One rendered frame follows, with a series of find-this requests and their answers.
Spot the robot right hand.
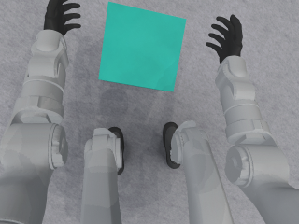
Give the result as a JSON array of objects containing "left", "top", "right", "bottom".
[{"left": 206, "top": 14, "right": 243, "bottom": 64}]

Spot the right robot forearm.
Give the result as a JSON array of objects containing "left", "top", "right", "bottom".
[{"left": 215, "top": 55, "right": 290, "bottom": 175}]

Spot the left robot upper arm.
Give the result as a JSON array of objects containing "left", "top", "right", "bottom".
[{"left": 0, "top": 123, "right": 69, "bottom": 224}]

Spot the right robot upper arm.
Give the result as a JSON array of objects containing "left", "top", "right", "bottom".
[{"left": 224, "top": 143, "right": 299, "bottom": 224}]

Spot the left robot foot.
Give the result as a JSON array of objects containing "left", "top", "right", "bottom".
[{"left": 109, "top": 127, "right": 124, "bottom": 175}]

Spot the carton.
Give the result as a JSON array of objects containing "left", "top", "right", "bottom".
[{"left": 98, "top": 1, "right": 187, "bottom": 92}]

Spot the left robot forearm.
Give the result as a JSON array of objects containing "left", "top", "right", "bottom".
[{"left": 0, "top": 29, "right": 69, "bottom": 168}]

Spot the robot left hand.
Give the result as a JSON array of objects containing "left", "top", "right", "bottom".
[{"left": 43, "top": 0, "right": 81, "bottom": 36}]

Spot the robot left shin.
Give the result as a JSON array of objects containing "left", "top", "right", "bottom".
[{"left": 84, "top": 128, "right": 120, "bottom": 169}]

